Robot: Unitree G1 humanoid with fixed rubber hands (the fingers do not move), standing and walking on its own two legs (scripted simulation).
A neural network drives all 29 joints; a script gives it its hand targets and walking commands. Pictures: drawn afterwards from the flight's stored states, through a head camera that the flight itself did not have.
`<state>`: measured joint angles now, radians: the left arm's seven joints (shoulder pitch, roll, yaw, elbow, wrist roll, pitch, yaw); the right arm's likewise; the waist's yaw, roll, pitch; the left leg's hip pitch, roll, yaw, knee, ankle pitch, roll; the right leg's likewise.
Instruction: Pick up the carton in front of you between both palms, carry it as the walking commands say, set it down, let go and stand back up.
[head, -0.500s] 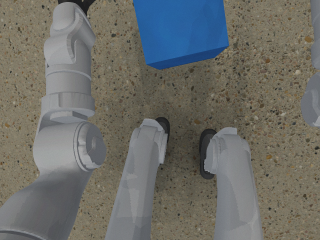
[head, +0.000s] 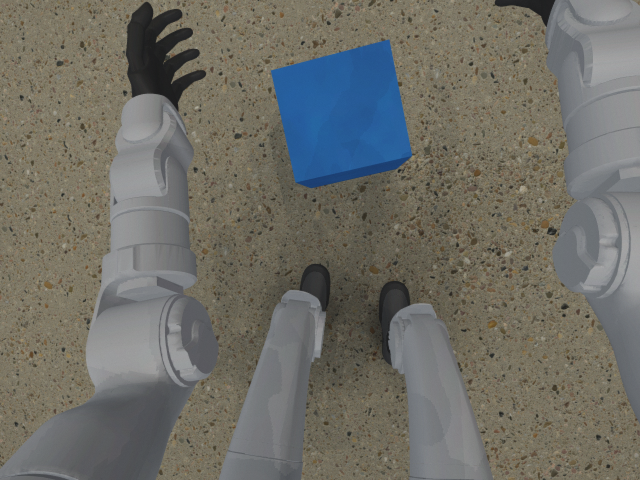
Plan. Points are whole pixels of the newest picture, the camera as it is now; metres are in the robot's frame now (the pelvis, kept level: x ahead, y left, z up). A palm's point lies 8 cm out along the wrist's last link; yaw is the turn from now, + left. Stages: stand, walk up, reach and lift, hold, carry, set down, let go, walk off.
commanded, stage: let go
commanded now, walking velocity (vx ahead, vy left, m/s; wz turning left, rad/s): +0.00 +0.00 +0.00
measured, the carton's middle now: (343, 127) +0.53 +0.06 -0.52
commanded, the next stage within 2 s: stand in 1.38 s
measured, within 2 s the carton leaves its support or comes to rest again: neither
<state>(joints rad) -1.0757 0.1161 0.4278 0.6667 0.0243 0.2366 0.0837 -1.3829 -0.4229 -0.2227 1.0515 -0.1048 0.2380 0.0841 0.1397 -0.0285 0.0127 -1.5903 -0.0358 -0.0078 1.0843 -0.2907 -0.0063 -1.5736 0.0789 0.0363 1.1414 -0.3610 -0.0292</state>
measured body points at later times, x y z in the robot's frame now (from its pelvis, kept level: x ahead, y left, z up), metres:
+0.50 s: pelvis +0.05 +0.02 +0.09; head +0.23 +0.02 +0.51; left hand +0.33 +0.27 +0.00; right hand +0.41 -0.17 -0.01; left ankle +0.08 +0.12 -0.61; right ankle +0.05 -0.09 -0.61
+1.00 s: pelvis +0.09 +0.00 +0.13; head +0.12 +0.00 +0.58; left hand +0.27 +0.23 +0.05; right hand +0.27 -0.23 +0.05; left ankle +0.08 +0.12 -0.61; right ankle +0.05 -0.09 -0.61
